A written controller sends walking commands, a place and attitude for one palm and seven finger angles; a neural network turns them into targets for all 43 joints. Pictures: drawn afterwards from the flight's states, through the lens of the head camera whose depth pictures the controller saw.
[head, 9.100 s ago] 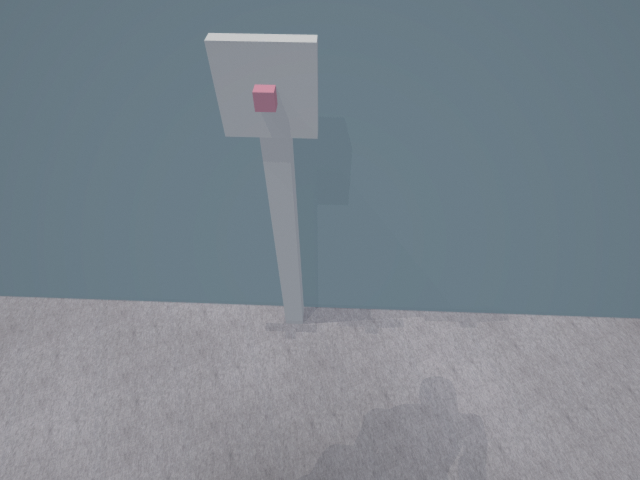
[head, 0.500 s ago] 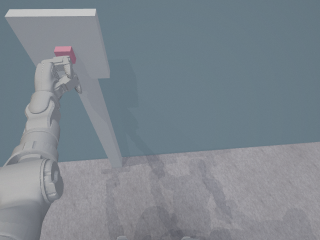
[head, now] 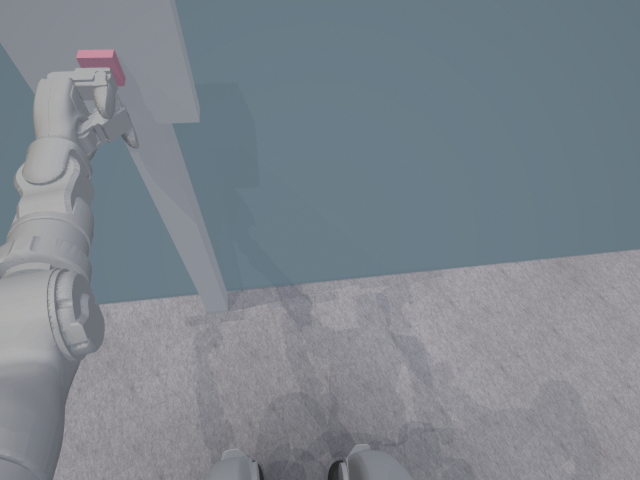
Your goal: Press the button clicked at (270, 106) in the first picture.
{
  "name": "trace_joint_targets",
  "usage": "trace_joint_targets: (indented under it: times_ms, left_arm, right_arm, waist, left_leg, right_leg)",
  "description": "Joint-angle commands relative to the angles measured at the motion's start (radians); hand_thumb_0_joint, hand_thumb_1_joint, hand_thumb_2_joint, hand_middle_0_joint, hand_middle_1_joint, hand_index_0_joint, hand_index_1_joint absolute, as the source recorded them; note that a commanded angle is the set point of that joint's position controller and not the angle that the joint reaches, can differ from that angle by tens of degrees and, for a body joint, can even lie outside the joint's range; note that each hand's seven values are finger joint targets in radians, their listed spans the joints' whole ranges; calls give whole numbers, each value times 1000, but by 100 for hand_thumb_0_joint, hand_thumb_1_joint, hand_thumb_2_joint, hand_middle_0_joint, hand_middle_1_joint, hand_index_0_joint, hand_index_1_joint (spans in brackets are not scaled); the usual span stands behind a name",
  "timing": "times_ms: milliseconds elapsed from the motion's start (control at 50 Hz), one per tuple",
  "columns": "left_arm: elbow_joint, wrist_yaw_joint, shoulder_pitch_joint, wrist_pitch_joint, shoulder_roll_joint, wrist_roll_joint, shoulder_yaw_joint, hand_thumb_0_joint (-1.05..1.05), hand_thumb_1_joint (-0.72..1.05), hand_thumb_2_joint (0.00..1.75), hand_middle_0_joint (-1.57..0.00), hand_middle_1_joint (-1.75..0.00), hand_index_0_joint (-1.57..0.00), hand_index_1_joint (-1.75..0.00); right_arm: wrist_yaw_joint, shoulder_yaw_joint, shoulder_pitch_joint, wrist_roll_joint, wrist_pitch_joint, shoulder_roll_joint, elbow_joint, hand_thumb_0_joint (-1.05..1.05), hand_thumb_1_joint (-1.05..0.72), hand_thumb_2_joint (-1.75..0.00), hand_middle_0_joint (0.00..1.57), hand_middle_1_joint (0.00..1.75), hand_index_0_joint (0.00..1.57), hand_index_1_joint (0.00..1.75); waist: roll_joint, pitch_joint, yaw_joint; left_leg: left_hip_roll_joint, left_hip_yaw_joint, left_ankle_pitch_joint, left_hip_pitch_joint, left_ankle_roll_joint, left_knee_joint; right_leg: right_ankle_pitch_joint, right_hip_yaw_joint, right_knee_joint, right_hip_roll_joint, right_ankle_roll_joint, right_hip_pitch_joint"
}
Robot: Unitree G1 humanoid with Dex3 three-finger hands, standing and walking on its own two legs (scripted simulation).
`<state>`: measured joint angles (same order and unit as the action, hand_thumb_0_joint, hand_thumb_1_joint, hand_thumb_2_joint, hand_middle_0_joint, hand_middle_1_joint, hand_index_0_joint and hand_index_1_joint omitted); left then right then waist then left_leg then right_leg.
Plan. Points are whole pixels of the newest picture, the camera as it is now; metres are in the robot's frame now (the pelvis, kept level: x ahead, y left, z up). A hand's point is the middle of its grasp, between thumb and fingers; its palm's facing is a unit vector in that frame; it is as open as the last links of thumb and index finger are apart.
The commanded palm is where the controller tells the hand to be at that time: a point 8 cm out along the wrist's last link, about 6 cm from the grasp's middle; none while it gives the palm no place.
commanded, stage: hold the button down briefly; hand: left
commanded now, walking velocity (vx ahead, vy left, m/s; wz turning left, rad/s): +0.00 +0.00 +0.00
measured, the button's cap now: (103, 63) +0.58 +0.20 +0.16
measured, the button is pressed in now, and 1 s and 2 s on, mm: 12 0 0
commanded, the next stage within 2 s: pull the fist back off the button in 0.02 s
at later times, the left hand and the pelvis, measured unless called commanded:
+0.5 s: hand (124, 127) +0.51 +0.18 +0.13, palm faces +0.06 -1.00 +0.01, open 3.3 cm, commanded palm +0.47 +0.22 +0.13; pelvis +0.01 +0.00 +0.00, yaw -1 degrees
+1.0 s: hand (122, 177) +0.43 +0.17 +0.13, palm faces +0.05 -1.00 +0.00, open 3.1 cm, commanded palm +0.40 +0.22 +0.13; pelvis +0.04 -0.01 +0.02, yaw +0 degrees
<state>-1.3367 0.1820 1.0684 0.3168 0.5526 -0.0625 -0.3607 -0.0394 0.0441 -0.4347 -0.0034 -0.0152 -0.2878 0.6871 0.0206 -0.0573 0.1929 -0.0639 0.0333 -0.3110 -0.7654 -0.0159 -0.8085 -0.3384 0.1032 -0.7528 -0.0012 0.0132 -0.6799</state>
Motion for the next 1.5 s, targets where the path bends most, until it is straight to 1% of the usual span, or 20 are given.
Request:
trace_joint_targets:
  times_ms: [0,140,280,340,380,420,460,500,640,700,900,960,1020,1080,1160,1180,1280,1380,1420,1480]
  left_arm:
    - [253,-35,629,52,275,-16,-32,0,90,90,-130,-150,-130,-150]
    - [256,-45,628,58,272,-13,-39,0,90,90,-130,-150,-130,-150]
    - [338,-37,482,77,213,-30,-47,0,90,90,-130,-150,-130,-150]
    - [374,-36,434,75,158,-43,-22,0,90,90,-130,-150,-130,-150]
    - [407,-41,389,77,182,-51,-55,0,90,90,-130,-150,-130,-150]
    - [448,-39,331,76,119,-56,-17,0,90,90,-130,-150,-130,-150]
    - [444,-40,261,67,124,-61,-31,0,90,90,-130,-150,-130,-150]
    - [464,-33,237,57,57,-65,19,0,90,90,-130,-150,-130,-150]
    - [616,-43,75,20,9,-97,17,0,90,90,-130,-150,-130,-150]
    - [701,-47,-31,11,40,-102,-16,0,90,90,-130,-150,-130,-150]
    - [954,-21,-208,-48,-110,-152,102,0,90,90,-130,-150,-130,-150]
    - [959,-23,-247,-72,-76,-157,73,0,90,90,-130,-150,-130,-150]
    - [987,-25,-272,-82,-99,-154,93,0,90,90,-130,-150,-130,-150]
    - [1002,-31,-186,-75,-105,-150,122,0,90,90,-130,-150,-130,-150]
    - [958,-38,-165,-68,-120,-148,132,0,90,90,-130,-150,-130,-150]
    - [932,-42,-179,-66,-114,-148,121,0,90,90,-130,-150,-130,-150]
    - [916,-38,-313,-75,-39,-146,42,0,90,90,-130,-150,-130,-150]
    - [1091,-14,-428,-83,-56,-178,41,0,90,90,-130,-150,-130,-150]
    - [1136,-5,-504,-103,-54,-195,26,0,90,90,-130,-150,-130,-150]
    - [1200,4,-512,-143,-70,-201,49,0,90,90,-130,-150,-130,-150]
  right_arm:
    - [-9,-61,-143,3,-34,-189,-52,0,-90,-90,20,30,20,30]
    - [-3,-62,-148,-4,-49,-189,-47,0,-90,-90,20,30,20,30]
    - [9,-73,-131,-4,-41,-176,-76,0,-90,-90,20,30,20,30]
    - [12,-77,-113,3,-35,-170,-84,0,-90,-90,20,30,20,30]
    - [10,-80,-100,6,-33,-169,-89,0,-90,-90,20,30,20,30]
    - [12,-82,-80,13,-32,-155,-103,0,-90,-90,20,30,20,30]
    - [11,-83,-73,17,-27,-155,-103,0,-90,-90,20,30,20,30]
    - [12,-82,-54,22,-24,-146,-110,0,-90,-90,20,30,20,30]
    - [14,-89,-2,33,-18,-133,-151,0,-90,-90,20,30,20,30]
    - [13,-86,25,36,-13,-128,-170,0,-90,-90,20,30,20,30]
    - [2,-84,119,53,-24,-106,-194,0,-90,-90,20,30,20,30]
    - [-5,-79,139,51,-26,-113,-190,0,-90,-90,20,30,20,30]
    - [-8,-75,165,53,-29,-104,-198,0,-90,-90,20,30,20,30]
    - [-15,-70,171,52,-33,-105,-185,0,-90,-90,20,30,20,30]
    - [-18,-64,182,51,-43,-102,-175,0,-90,-90,20,30,20,30]
    - [-18,-67,175,49,-43,-105,-173,0,-90,-90,20,30,20,30]
    - [-13,-62,193,46,-42,-106,-202,0,-90,-90,20,30,20,30]
    - [-11,-62,228,56,-56,-95,-242,0,-90,-90,20,30,20,30]
    - [-14,-62,244,61,-65,-94,-246,0,-90,-90,20,30,20,30]
    - [-24,-59,267,68,-76,-94,-244,0,-90,-90,20,30,20,30]
  waist:
    - [109,-390,53]
    - [119,-393,48]
    - [124,-453,-7]
    - [108,-413,-18]
    - [96,-420,-39]
    - [114,-426,-50]
    - [62,-395,-65]
    - [74,-355,-61]
    - [21,-380,-104]
    - [11,-383,-134]
    - [29,-347,-133]
    - [-25,-310,-142]
    - [8,-302,-151]
    - [-9,-278,-125]
    - [15,-279,-130]
    - [-44,-281,-131]
    - [-15,-322,-190]
    - [-28,-322,-207]
    - [-25,-291,-216]
    - [-19,-205,-198]
  left_leg:
    - [31,-89,-9,335,-22,97]
    - [31,-92,-24,340,-19,96]
    - [31,-82,74,403,-16,95]
    - [27,-81,61,416,-12,111]
    - [30,-72,83,415,-15,111]
    - [31,-63,121,450,-13,115]
    - [30,-60,135,433,-14,122]
    - [31,-55,156,446,-14,128]
    - [39,-30,255,473,-17,134]
    - [46,-18,312,460,-20,137]
    - [49,-16,369,548,-20,151]
    - [56,-20,320,511,-21,166]
    - [61,-18,303,522,-21,172]
    - [61,-26,268,527,-22,172]
    - [64,-36,243,534,-16,178]
    - [62,-36,235,522,-20,177]
    - [70,-20,227,490,-21,196]
    - [64,-11,271,517,-24,224]
    - [63,-1,255,518,-23,243]
    - [62,-3,196,522,-25,263]
  right_leg:
    - [23,-85,127,40,-12,12]
    - [11,-80,124,43,-9,1]
    - [78,-71,113,49,0,54]
    - [68,-62,118,52,1,48]
    - [93,-66,119,51,3,90]
    - [128,-64,119,52,4,101]
    - [152,-61,119,54,6,129]
    - [176,-57,120,52,6,120]
    - [308,-63,121,47,4,224]
    - [394,-71,115,41,6,303]
    - [466,-66,143,33,2,332]
    - [456,-66,153,28,-1,353]
    - [435,-68,159,23,0,351]
    - [394,-70,171,24,-1,329]
    - [353,-67,172,20,3,311]
    - [346,-67,175,21,0,320]
    - [360,-83,177,13,1,402]
    - [421,-79,189,17,1,464]
    - [419,-82,206,14,-3,470]
    - [332,-81,239,16,-6,428]
